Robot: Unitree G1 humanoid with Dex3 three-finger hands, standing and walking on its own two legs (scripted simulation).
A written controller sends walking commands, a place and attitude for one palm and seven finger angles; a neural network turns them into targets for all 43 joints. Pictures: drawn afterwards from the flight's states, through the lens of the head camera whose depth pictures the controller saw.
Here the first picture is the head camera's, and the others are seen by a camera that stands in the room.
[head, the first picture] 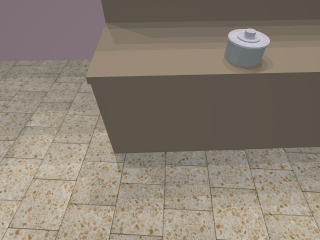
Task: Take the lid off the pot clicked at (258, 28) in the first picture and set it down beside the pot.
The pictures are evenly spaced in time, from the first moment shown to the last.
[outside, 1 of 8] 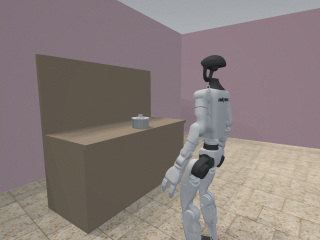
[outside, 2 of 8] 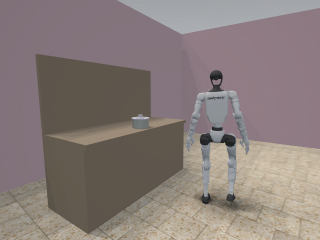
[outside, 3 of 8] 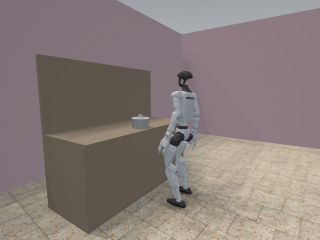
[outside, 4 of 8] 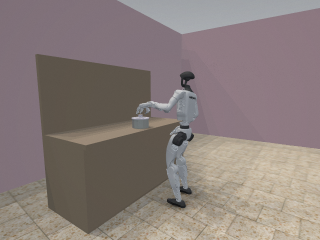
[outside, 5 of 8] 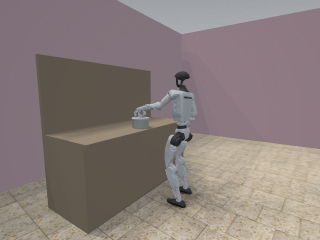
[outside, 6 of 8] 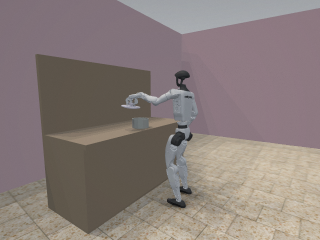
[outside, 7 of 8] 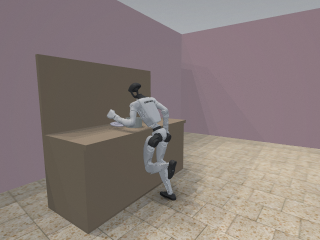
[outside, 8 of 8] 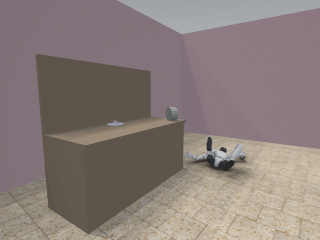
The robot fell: yes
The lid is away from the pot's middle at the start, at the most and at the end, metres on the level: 0.00 0.72 0.72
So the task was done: no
